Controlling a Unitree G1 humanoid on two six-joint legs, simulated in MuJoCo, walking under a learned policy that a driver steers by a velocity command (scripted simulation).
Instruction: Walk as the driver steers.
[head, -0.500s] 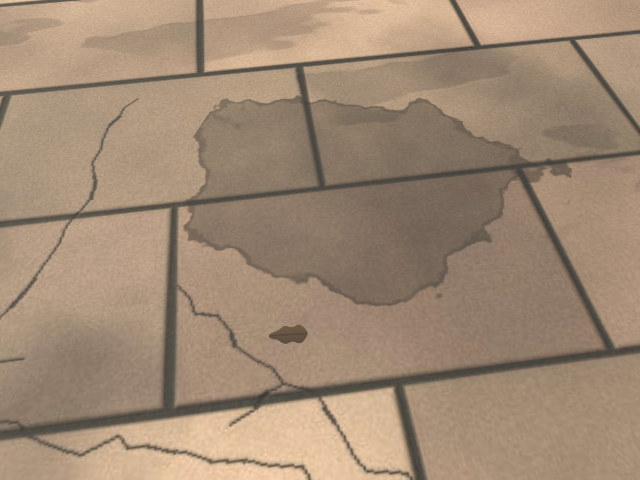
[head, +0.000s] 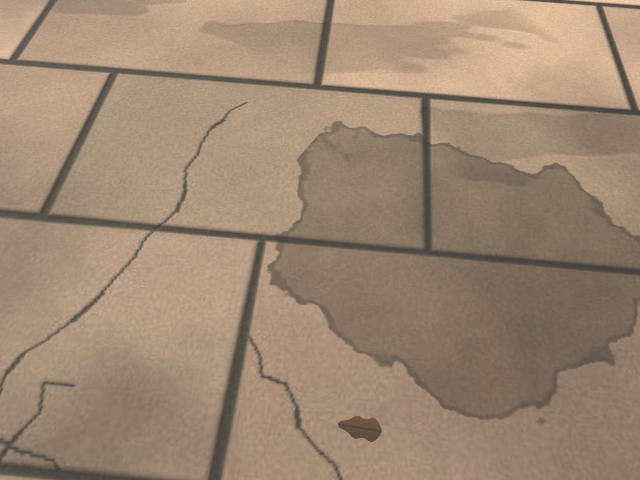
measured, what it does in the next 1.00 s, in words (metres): walks ahead: right foot, then left foot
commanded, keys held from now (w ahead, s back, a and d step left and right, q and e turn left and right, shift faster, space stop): w+q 0.06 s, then q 0.12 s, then e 0.82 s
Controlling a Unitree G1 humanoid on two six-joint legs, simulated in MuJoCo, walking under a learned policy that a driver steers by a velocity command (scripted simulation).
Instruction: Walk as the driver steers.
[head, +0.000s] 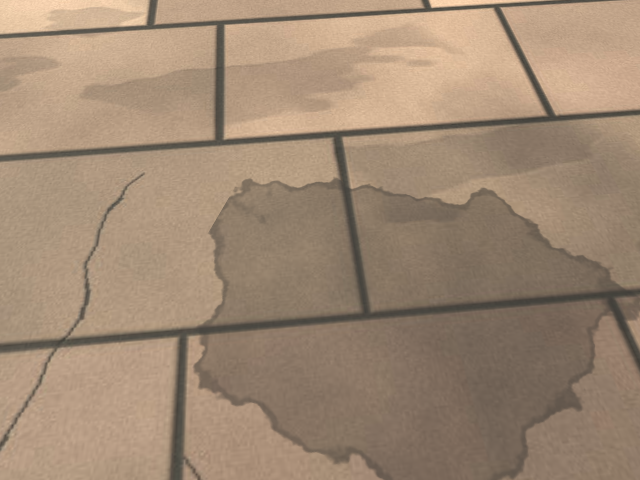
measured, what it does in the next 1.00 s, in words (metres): steps on the spot: right foot, then left foot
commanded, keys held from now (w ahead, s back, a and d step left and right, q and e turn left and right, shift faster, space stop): e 0.18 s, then no key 0.82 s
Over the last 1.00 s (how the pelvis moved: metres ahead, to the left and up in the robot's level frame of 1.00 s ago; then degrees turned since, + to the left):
0.22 -0.05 -0.01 -12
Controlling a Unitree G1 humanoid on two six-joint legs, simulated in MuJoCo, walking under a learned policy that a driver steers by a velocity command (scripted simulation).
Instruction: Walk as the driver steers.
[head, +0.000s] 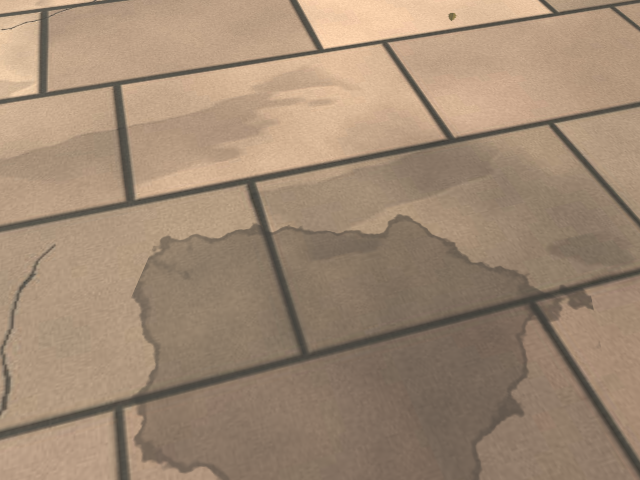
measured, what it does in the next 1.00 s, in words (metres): walks ahead: right foot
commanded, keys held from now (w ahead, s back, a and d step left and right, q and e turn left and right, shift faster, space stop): no key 0.52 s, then w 0.42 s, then w+q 0.06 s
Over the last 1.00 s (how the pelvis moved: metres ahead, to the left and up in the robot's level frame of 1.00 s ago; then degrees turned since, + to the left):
0.03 0.01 0.00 -12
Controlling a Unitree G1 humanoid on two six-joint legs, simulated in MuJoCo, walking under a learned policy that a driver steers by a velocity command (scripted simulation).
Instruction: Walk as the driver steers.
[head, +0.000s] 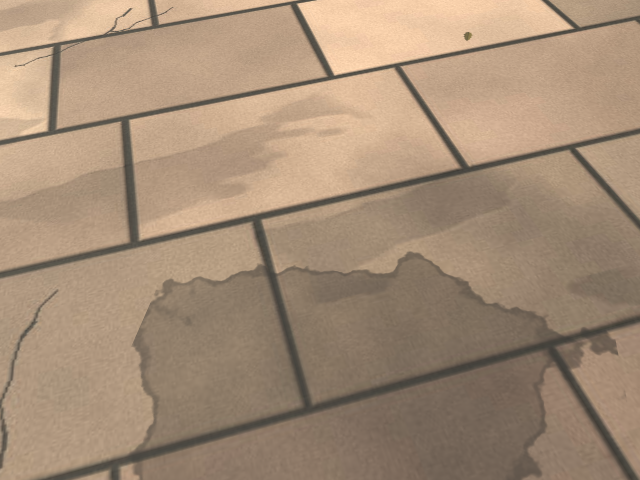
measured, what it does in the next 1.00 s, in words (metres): walks ahead, turning left: left foot, then right foot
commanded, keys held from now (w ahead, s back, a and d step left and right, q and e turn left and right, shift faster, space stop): w+q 0.44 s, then q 0.34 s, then no key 0.22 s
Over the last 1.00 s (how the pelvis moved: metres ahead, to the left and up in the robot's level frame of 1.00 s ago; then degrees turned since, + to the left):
0.11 -0.05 0.01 1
